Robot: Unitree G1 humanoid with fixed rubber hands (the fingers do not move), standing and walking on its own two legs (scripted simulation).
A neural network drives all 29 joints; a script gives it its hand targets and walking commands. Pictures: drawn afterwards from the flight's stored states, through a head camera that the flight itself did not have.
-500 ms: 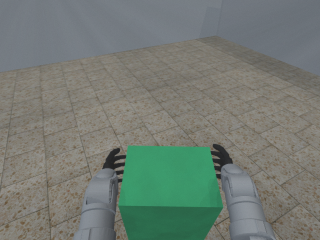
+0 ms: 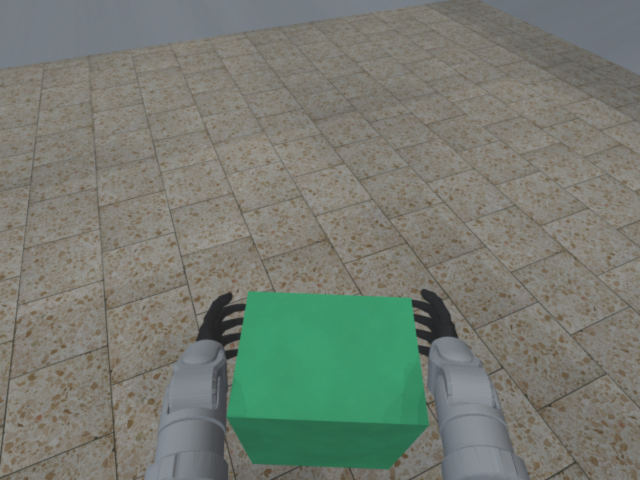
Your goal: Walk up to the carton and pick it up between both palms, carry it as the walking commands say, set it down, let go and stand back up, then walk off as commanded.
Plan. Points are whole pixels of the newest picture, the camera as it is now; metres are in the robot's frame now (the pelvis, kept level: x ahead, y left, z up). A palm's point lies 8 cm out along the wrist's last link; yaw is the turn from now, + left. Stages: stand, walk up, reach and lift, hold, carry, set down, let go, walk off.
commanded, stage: set down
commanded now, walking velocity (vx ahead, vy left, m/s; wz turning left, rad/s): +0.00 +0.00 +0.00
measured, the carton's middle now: (324, 388) +0.28 +0.04 -0.09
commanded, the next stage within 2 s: none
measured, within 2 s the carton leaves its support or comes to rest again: neither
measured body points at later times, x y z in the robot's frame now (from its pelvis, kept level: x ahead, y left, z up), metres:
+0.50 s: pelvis -0.03 +0.04 -0.05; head +0.11 +0.04 +0.38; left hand +0.32 +0.20 -0.11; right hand +0.35 -0.10 -0.11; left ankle +0.03 +0.16 -0.73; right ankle +0.01 -0.11 -0.73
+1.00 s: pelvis -0.04 +0.02 -0.12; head +0.15 +0.02 +0.29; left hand +0.34 +0.21 -0.20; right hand +0.37 -0.10 -0.20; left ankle +0.03 +0.16 -0.73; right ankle +0.01 -0.11 -0.73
